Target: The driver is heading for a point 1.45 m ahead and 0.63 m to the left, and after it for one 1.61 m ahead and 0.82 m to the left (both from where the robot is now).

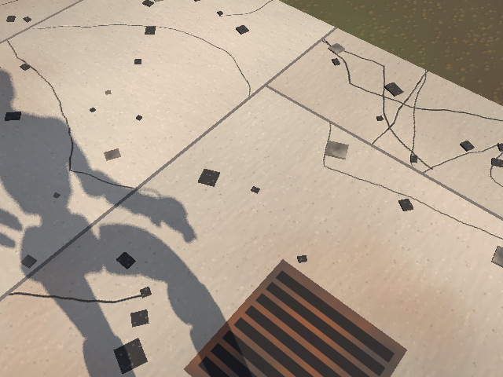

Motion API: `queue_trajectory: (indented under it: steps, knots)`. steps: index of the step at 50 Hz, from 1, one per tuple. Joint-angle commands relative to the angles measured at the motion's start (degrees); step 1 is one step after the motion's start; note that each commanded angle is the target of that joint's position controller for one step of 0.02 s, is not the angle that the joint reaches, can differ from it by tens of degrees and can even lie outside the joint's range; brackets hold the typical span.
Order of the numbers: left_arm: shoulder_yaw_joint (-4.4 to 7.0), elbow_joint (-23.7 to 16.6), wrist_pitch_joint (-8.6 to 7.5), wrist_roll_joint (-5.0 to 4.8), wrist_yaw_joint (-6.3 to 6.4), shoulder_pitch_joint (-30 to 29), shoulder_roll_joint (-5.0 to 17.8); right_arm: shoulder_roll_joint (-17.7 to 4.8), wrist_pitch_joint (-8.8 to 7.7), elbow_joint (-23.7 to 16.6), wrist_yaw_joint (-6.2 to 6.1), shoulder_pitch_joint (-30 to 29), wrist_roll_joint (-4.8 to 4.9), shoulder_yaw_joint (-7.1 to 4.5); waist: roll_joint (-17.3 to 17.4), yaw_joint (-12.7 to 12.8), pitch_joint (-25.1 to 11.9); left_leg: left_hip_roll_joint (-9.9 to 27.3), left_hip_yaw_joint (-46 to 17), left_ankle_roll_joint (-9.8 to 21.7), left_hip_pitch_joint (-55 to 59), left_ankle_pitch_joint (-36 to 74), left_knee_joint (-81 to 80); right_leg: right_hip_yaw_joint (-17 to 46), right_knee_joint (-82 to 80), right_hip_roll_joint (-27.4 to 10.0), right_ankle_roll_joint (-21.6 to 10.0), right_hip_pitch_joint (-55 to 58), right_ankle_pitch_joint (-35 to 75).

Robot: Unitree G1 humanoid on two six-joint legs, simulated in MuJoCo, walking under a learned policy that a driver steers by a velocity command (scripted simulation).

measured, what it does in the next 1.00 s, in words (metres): steps on the spot, turning left: right foot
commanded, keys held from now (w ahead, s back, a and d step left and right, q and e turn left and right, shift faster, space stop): e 0.02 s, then q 0.98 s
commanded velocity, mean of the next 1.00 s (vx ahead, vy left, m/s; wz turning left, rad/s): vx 0.03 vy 0.00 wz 0.32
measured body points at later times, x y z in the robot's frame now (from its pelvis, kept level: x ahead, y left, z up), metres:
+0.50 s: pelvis +0.07 -0.02 -0.01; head +0.09 +0.00 +0.43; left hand +0.22 +0.27 -0.11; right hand +0.20 -0.30 -0.12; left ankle +0.03 +0.08 -0.72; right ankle +0.11 -0.14 -0.74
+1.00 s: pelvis +0.06 +0.02 +0.00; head +0.09 +0.06 +0.45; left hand +0.10 +0.35 -0.11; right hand +0.30 -0.20 -0.08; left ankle +0.04 +0.09 -0.74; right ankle +0.17 -0.14 -0.69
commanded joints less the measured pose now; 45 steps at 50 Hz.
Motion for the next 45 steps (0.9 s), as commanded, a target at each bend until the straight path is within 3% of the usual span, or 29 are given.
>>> queue_trajectory:
  steps: [1, 5, 7, 8, 9, 10, 11, 12, 13, 15, 16, 19, 21, 22, 24, 26, 27, 28, 29, 30, 31, 33, 34, 36, 39, 45]
  knots:
    - [0.22, -3.6, 0.3, 0.25, -0.98, 4.2, 1.4, -8.8, -0.3, -3.9, -1.05, -6.0, 0.43, -2.22, 7.4, 2.1, -7.6, 16.1, -4.5, 10.9, 0.4, 23.6, -7.7, 0.7, -6.8, -2.2, -0.7, 8.3, 8.2]
    - [-0.09, -6.1, 0.26, 1.03, -1.49, -0.8, 1.2, -10.2, 1.02, -0.7, -0.1, -2.8, 1.52, -2.19, 5.5, 0.5, -7.7, 16.6, -6.5, 10.8, 3.6, 22.5, -4.6, 0.3, -16.8, 0.0, -2.5, 12.3, 5.1]
    - [-0.13, -5.2, 0.08, 1.61, -1.41, 0.8, 0.7, -8.5, 1.21, 0.5, 0.66, -4.3, 2.55, -1.19, 5.1, 2.7, -8.2, 14.5, -6.9, 8.3, 2.8, 17.5, 0.0, -0.9, -27.8, 1.4, -4.1, 19.4, 9.6]
    - [0.22, -4.6, -0.24, 2.03, -1.09, 1.9, 2.0, -6.2, 1.08, 1.5, 0.97, -3.2, 2.67, -0.2, 4.1, 3.4, -8.7, 11.7, -6.7, 5.1, 0.5, 12.9, 3.0, -0.7, -34.8, 1.8, -5.2, 26.2, 17.4]
    - [1.19, -5.2, -0.41, 2.16, -0.25, 2.5, 6.7, -3.7, 0.71, 1.9, 1.25, -0.3, 0.9, 0.95, -0.8, 2.0, -11.8, 7.8, -4.5, 0.5, -3.0, 4.0, 7.4, 6.0, -34.4, -5.2, -6.6, 34.8, 38.6]
    - [0.61, -7.0, -0.13, 3.37, 0.53, -0.5, 8.0, -1.9, 0.67, 3.1, 1.74, 6.1, -0.66, 1.7, -8.5, -2.1, -14.9, 4.0, -4.4, -3.6, -7.6, -17.4, 11.2, 13.4, -31.4, -14.8, -13.1, 39.1, 48.5]
    - [-0.18, -6.6, -0.17, 3.14, 0.14, -3.1, 4.0, -3.6, 1.59, 3.3, 1.18, 4.8, 0.49, 1.45, -9.3, -0.8, -15.8, 4.1, -6.9, -4.8, -4.5, -18.6, 10.9, 13.3, -32.9, -14.2, -16.6, 33.1, 35.7]
    - [-0.14, -6.8, -0.32, 2.56, -0.34, -5.9, 3.7, -6.3, 2.27, 2.4, 0.76, 1.7, 1.25, 0.88, -7.7, -1.0, -12.7, 3.5, -6.5, -4.8, -4.2, -13.9, 10.2, 10.3, -33.8, -10.4, -14.7, 30.1, 27.2]
    - [0.3, -6.5, -0.4, 2.27, -0.44, -7.0, 4.6, -7.3, 2.89, 2.0, 0.22, -0.1, 1.4, 0.52, -7.3, -0.6, -11.5, 2.9, -6.4, -4.4, -5.4, -9.4, 10.3, 8.6, -33.8, -8.7, -12.7, 29.7, 22.5]
    - [0.77, -6.0, -0.61, 1.69, -0.08, -7.0, 5.5, -8.7, 4.22, 2.0, -0.35, 0.7, 1.17, 0.11, -6.7, -0.6, -9.8, 3.3, -7.4, -3.8, -5.5, -4.0, 10.3, 7.1, -33.8, -8.8, -11.5, 27.9, 19.6]
    - [1.03, -6.0, -0.47, 1.5, 0.17, -5.9, 5.7, -9.5, 4.48, 2.1, -0.38, 0.8, 1.47, -0.3, -4.4, 0.2, -8.6, 2.9, -7.3, -3.2, -6.5, -2.3, 12.1, 5.7, -33.5, -8.4, -11.2, 27.7, 20.0]
    - [1.92, -4.8, -0.28, 1.41, 1.27, -3.2, 6.3, -7.8, 5.01, 1.7, -0.49, 0.6, 1.81, -0.78, -4.9, 1.2, -9.9, 1.9, -6.7, -3.2, -9.5, -5.4, 18.3, 6.0, -32.9, -12.2, -13.5, 30.3, 26.6]
    - [2.04, -4.9, -0.27, 1.47, 1.89, -5.0, 5.8, -6.2, 5.88, 1.4, -0.23, 0.9, 1.97, -1.04, -7.4, 1.2, -10.5, 2.1, -6.5, -3.3, -11.1, -20.8, 27.2, 8.1, -34.0, -16.8, -16.6, 29.2, 29.9]
    - [2.14, -4.9, -0.44, 1.58, 1.95, -5.7, 5.8, -6.0, 6.41, 1.0, -0.03, 0.4, 2.19, -1.23, -6.9, 1.5, -10.1, 3.0, -7.1, -3.3, -12.0, -25.0, 30.3, 8.2, -34.9, -18.2, -17.5, 28.1, 30.4]
    - [2.44, -4.8, -0.76, 1.53, 1.69, -9.4, 6.5, -5.5, 7.36, 1.0, 0.27, 1.3, 2.53, -1.54, -5.4, -0.1, -9.5, 4.0, -6.9, -3.2, -8.8, -22.4, 28.7, 4.6, -35.1, -17.3, -16.2, 24.4, 28.4]
    - [2.51, -4.3, -0.57, 0.5, 1.46, -13.1, 6.2, -5.5, 7.89, 2.1, 0.6, 4.8, 2.09, -1.98, -5.2, -2.9, -9.7, 2.5, -4.4, -2.2, -2.0, -11.8, 20.2, -0.6, -32.1, -14.8, -13.0, 20.5, 23.9]
    - [2.34, -3.5, -0.26, -0.19, 1.39, -13.3, 5.1, -5.8, 7.93, 2.7, 0.7, 6.5, 1.7, -2.37, -3.8, -3.7, -9.1, 0.8, -3.7, -0.8, 1.5, -6.0, 13.9, -3.8, -28.2, -12.8, -10.2, 18.1, 18.2]
    - [2.07, -1.9, 0.07, -0.09, 1.16, -9.4, 3.1, -8.4, 7.66, 2.3, 0.32, 7.2, 1.15, -3.17, 3.9, -2.9, -7.4, 2.6, -10.3, 1.8, 5.5, 3.2, 5.6, -8.6, -19.1, -8.5, -5.4, 12.4, 6.5]
    - [0.92, -3.8, 0.37, 2.23, 1.02, -9.0, -0.1, -16.9, 6.98, 0.2, -0.88, 6.8, 0.9, -4.87, 22.5, -0.9, -5.0, 18.2, -34.8, 10.0, 10.4, 23.2, -0.5, -12.0, -0.6, 0.7, 1.2, -3.6, -19.1]
    - [1.27, -5.5, 0.04, 1.35, 1.64, -14.9, 1.4, -17.5, 5.52, -1.2, -0.14, 7.3, -1.81, -4.43, 17.7, -4.6, -8.4, 22.3, -41.1, 17.9, 5.6, 21.4, -3.6, -0.3, 9.0, 3.9, 0.5, -4.5, -24.0]
    - [1.91, -4.8, -0.03, 0.38, 2.02, -14.7, 3.3, -16.4, 4.17, -1.7, 0.1, 4.6, -1.65, -4.07, 11.5, -3.1, -7.1, 19.9, -36.2, 16.6, 5.9, 16.7, -3.5, 2.1, 11.7, 2.9, -0.5, -5.6, -19.5]
    - [2.77, -2.3, -0.21, 1.2, 2.85, -12.0, 4.6, -12.9, 3.45, -2.4, -0.72, -0.2, 1.26, -3.22, 6.7, -0.5, -6.0, 15.1, -30.1, 10.7, 7.4, 12.1, -1.9, 3.4, 9.9, 1.3, -1.0, -7.0, -9.5]
    - [2.98, -1.6, -0.27, 1.53, 2.97, -10.6, 4.8, -11.6, 3.61, -2.6, -1.26, -1.2, 1.95, -2.69, 7.2, 0.3, -6.4, 13.6, -28.4, 9.7, 7.1, 14.1, -1.8, 3.7, 9.7, 1.3, -0.6, -5.5, -6.2]
    - [2.87, -0.9, -0.67, 1.01, 2.56, -8.9, 3.7, -10.4, 3.87, -2.8, -1.94, 0.3, 1.67, -2.24, 7.8, 0.4, -8.7, 12.1, -26.9, 9.2, 9.1, 18.2, -1.5, 3.8, 10.5, 2.6, 0.1, -3.7, -2.2]
    - [2.61, -0.7, -1.02, 0.67, 2.39, -9.2, 2.9, -10.7, 4.1, -2.9, -2.42, 2.4, 1.79, -2.34, 7.2, -0.5, -9.1, 11.4, -27.3, 9.4, 12.6, 18.8, -1.4, 4.3, 6.6, 3.5, 1.0, -4.6, -0.2]
    - [2.53, -0.8, -1.73, 0.54, 2.05, -10.3, 3.0, -11.8, 4.91, -3.9, -2.68, 2.0, 1.79, -2.84, 9.5, -1.3, -6.7, 10.0, -31.6, 9.7, 11.0, 8.6, -2.0, 5.8, -5.4, 3.9, 2.5, -2.3, 0.3]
